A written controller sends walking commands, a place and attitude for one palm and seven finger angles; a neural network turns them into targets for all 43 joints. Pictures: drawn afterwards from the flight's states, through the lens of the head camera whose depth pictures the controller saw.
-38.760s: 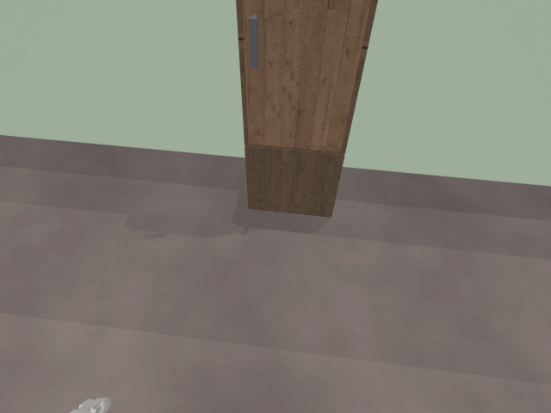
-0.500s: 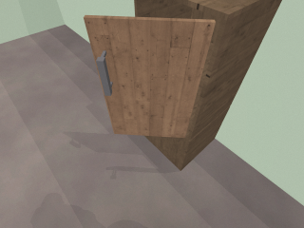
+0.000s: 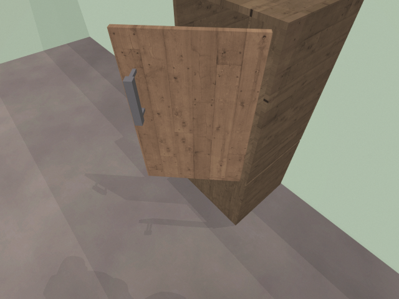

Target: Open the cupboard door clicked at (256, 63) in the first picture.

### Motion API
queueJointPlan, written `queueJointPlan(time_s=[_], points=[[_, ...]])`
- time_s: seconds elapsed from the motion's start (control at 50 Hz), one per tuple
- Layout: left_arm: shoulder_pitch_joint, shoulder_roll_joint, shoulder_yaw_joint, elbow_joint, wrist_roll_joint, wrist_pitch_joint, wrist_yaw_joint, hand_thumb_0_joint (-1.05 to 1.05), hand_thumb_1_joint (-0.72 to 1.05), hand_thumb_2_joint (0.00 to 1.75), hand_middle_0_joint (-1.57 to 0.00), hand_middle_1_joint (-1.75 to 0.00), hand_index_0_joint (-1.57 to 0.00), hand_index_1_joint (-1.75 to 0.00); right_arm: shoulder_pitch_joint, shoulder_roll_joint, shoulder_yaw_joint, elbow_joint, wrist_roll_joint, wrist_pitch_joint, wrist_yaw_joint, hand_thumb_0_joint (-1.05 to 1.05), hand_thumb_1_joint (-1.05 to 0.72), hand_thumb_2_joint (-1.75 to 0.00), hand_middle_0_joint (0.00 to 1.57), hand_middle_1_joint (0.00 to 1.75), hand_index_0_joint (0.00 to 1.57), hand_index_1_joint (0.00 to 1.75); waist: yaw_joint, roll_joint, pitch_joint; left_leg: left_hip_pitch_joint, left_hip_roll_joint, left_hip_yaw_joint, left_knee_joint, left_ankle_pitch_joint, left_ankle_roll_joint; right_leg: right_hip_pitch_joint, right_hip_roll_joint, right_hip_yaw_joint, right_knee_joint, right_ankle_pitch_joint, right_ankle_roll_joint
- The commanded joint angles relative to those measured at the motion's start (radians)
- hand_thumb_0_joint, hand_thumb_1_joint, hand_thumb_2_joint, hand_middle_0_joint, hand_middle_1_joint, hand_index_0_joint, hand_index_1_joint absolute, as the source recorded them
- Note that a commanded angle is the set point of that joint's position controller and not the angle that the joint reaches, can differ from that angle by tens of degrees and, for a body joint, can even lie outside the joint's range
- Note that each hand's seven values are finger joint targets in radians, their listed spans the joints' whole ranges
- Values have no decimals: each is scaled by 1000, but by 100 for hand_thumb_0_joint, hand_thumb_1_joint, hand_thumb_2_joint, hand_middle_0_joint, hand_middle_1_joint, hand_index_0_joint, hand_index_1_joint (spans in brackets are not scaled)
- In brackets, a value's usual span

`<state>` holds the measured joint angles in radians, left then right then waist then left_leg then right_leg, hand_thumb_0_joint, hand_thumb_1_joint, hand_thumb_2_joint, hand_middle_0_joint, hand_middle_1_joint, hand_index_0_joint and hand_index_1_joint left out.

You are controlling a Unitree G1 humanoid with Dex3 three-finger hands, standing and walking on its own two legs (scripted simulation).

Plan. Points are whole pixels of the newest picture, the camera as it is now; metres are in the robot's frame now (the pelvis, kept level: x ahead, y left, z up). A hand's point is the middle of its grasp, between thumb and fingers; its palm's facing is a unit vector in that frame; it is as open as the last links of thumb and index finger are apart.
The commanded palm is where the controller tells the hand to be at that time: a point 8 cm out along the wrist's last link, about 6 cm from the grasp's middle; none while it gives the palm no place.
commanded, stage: look again from close up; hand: left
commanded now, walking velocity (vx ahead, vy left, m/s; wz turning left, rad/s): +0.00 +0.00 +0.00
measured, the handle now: (136, 97) +0.59 +0.21 +0.07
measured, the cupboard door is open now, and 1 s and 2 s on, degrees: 44 44 44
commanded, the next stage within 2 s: raise the hand with hooked fingers in 0.58 s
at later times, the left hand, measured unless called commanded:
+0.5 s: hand out of the picture +0.04 +0.16 -0.17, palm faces +0.03 -0.98 -0.21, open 7.3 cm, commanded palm none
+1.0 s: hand (129, 235) +0.24 +0.16 +0.01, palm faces +0.01 -1.00 -0.02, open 8.0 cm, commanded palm +0.16 +0.23 -0.04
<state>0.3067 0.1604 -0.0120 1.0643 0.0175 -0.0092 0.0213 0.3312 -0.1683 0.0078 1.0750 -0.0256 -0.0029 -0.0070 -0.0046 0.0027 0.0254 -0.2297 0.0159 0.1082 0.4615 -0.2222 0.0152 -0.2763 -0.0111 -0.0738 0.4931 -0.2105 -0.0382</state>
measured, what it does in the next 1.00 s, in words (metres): stands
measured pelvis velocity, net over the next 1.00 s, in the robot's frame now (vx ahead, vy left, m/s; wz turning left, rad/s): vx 0.02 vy -0.01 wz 0.02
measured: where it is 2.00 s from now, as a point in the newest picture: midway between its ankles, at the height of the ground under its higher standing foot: outside the picture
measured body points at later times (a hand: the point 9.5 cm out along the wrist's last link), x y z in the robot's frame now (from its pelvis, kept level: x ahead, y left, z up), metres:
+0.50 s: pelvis +0.03 -0.01 +0.00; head +0.04 -0.02 +0.45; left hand +0.04 +0.22 -0.15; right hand +0.04 -0.23 -0.16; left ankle +0.02 +0.11 -0.74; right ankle +0.04 -0.09 -0.74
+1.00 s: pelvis +0.02 -0.01 -0.03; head +0.04 -0.02 +0.42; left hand +0.23 +0.21 +0.01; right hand +0.21 -0.27 -0.09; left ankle +0.02 +0.11 -0.74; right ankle +0.04 -0.09 -0.74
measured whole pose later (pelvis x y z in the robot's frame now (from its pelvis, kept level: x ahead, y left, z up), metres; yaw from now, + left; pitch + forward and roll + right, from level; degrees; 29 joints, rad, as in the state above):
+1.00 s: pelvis +0.02 -0.01 -0.03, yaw +1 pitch +7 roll +1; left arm 0.30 0.16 0.13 0.22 -0.23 -0.51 -0.25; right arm 0.17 -0.26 -0.04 0.63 0.01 -0.28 -0.01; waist -0.02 -0.02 -0.09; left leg -0.51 0.03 0.08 0.79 -0.39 -0.01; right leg -0.56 -0.02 -0.09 0.83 -0.39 -0.06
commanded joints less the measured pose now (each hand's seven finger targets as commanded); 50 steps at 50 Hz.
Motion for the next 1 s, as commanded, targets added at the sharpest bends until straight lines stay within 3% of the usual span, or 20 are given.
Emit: queueJointPlan(time_s=[0.0, 0.06, 0.24, 0.64, 0.66, 0.68, 0.7, 0.72, 0.74, 0.76, 0.78, 0.8, 0.82, 0.84, 0.88, 0.9, 0.92, 0.94, 0.96, 0.98], points=[[16, 119, 21, -34, -8, -25, 4, 0, 90, 90, -20, -30, -20, -30, 32, -84, -13, -22, 8, -29, -9, 0, -90, -90, 20, 30, 20, 30, 0, -5, 27, -24, 79, -113, -117, -70, 17, 1, -111, 156, -162, -152, -17], [20, 114, 20, -17, -8, -28, 6, 0, 90, 90, -20, -30, -20, -30, 31, -79, -10, -7, 11, -36, -13, 0, -90, -90, 20, 30, 20, 30, 7, 17, 20, -19, 90, -115, -124, -16, 16, 41, -109, 142, -144, -52, -15], [23, 103, 17, 8, -7, -29, 10, 0, 90, 90, -20, -30, -20, -30, 26, -67, -8, 24, 13, -36, -20, 0, -90, -90, 20, 30, 20, 30, 9, -16, 26, 4, 95, -103, -116, 56, 11, 81, -111, 124, -136, 75, -12], [13, 121, 25, 10, -5, -30, 13, 0, 90, 90, -20, -30, -20, -30, -26, -83, -13, 31, 12, -33, -27, 0, -90, -90, 20, 30, 20, 30, 10, -5, 16, 63, 102, -95, -116, 121, 3, 111, -114, 119, -138, 203, -13], [115, 116, 27, 61, 1, -38, 57, 0, 90, 90, -20, -30, -20, -30, -115, -105, -25, -29, 25, -33, -20, 0, -90, -90, 20, 30, 20, 30, 43, 3, 26, -9, 107, -39, 114, 87, -26, 110, -189, 192, -119, 633, 48], [-636, 314, 104, -1480, -231, -261, 29, 0, 88, 89, -20, -32, -20, -32, -100, -270, -30, -394, 79, -184, -65, 0, -90, -90, 20, 30, 20, 30, -78, 193, -441, 232, -20, -81, -45, 195, 16, 223, -89, 137, -52, 451, 6], [-213, 275, 141, -1220, -146, -205, 67, 0, 85, 88, -20, -33, -20, -33, -181, -179, -10, -338, 59, -262, -98, 0, -90, -90, 20, 30, 20, 30, 24, 330, -399, 245, -7, -50, -54, 337, 28, 214, -29, 98, -15, 274, -22], [-179, 198, 95, -1145, -168, -160, 110, 0, 83, 87, -21, -34, -21, -34, -166, -192, -24, -290, 67, -285, -95, 0, -90, -90, 20, 30, 20, 30, -11, 296, -302, 162, 7, -67, -32, 248, 0, 131, -25, 47, -32, 136, -10], [102, -41, -29, -914, -172, -63, 97, 0, 81, 86, -21, -36, -21, -36, -135, -140, -30, -284, 79, -285, -85, 0, -90, -90, 20, 30, 20, 30, -24, 133, -146, 80, 20, -84, -43, 192, 9, 56, -17, 18, -45, 102, 5], [-58, -18, -20, -1107, -225, -95, 71, 0, 78, 85, -21, -37, -21, -37, -157, -184, -31, -367, 95, -299, -85, 0, -90, -90, 20, 30, 20, 30, -34, 18, -29, 25, 16, -114, -34, 110, 15, 0, -19, 9, -53, 57, 23], [-61, 49, 39, -1105, -221, -149, 47, 0, 76, 84, -21, -39, -21, -39, -156, -211, -50, -389, 79, -316, -87, 0, -90, -90, 20, 30, 20, 30, -55, -98, -23, -6, 5, -109, 6, 39, 21, -75, -15, 7, -66, -40, 31], [-46, 43, 44, -1042, -215, -208, 21, 0, 74, 83, -21, -40, -21, -40, -153, -216, -57, -411, 62, -331, -87, 0, -90, -90, 20, 30, 20, 30, -63, -204, 30, -72, -6, -108, 49, -14, 25, -154, -13, 9, -63, -127, 41], [30, 44, 81, -905, -211, -250, -10, 0, 71, 82, -21, -42, -21, -42, -154, -217, -65, -436, 58, -331, -78, 0, -90, -90, 20, 30, 20, 30, -44, -252, 84, -149, -18, -109, 95, -58, 17, -218, -18, 21, -46, -208, 41], [113, 9, 82, -835, -224, -307, -58, 0, 69, 81, -22, -43, -22, -43, -154, -212, -67, -460, 49, -331, -66, 0, -90, -90, 20, 30, 20, 30, -17, -330, 68, -226, -25, -112, 135, -81, 7, -240, -20, 34, -9, -256, 43], [286, 7, 127, -807, -258, -441, -173, 0, 64, 79, -22, -47, -22, -47, -191, -209, -84, -520, 40, -336, -38, 0, -90, -90, 20, 30, 20, 30, 49, -359, -11, -345, -38, -99, 221, -80, -10, -216, -24, 70, 91, -194, 39], [330, 32, 166, -813, -269, -502, -234, 0, 62, 78, -22, -48, -22, -48, -200, -212, -94, -544, 40, -334, -23, 0, -90, -90, 20, 30, 20, 30, 66, -320, -77, -377, -47, -89, 262, -48, -18, -177, -28, 75, 153, -83, 35], [371, 78, 216, -779, -269, -545, -301, 0, 60, 77, -22, -50, -22, -50, -200, -221, -105, -573, 43, -328, 0, 0, -90, -90, 20, 30, 20, 30, 91, -174, -133, -371, -58, -80, 298, 6, -28, -136, -38, 82, 217, 46, 18], [354, 99, 220, -808, -271, -584, -363, 0, 57, 76, -22, -51, -22, -51, -216, -222, -103, -601, 44, -322, 14, 0, -90, -90, 20, 30, 20, 30, 83, -100, -176, -381, -61, -71, 333, 32, -30, -130, -46, 84, 260, 132, 11], [306, 158, 265, -847, -264, -601, -397, 0, 55, 75, -22, -53, -22, -53, -227, -224, -106, -621, 48, -315, 17, 0, -90, -90, 20, 30, 20, 30, 84, -60, -225, -413, -62, -60, 368, 42, -25, -140, -52, 99, 293, 162, 10], [287, 179, 293, -886, -269, -592, -412, 0, 53, 74, -23, -54, -23, -54, -235, -216, -105, -648, 52, -305, 14, 0, -90, -90, 20, 30, 20, 30, 93, -62, -269, -439, -65, -46, 385, 30, -17, -136, -56, 119, 302, 147, 19]])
